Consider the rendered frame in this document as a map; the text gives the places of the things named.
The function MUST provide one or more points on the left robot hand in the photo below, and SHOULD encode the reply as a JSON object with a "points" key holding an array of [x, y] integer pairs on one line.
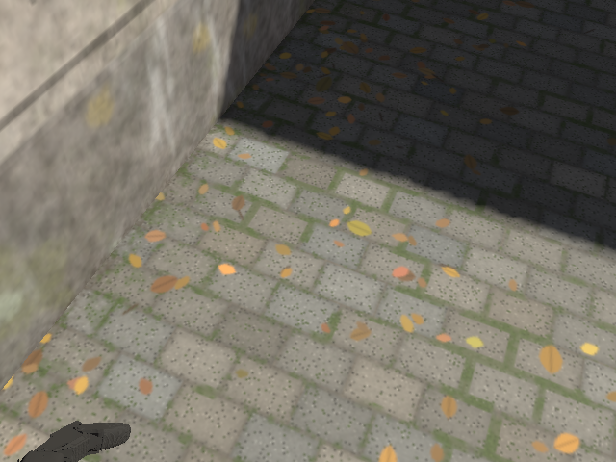
{"points": [[76, 440]]}

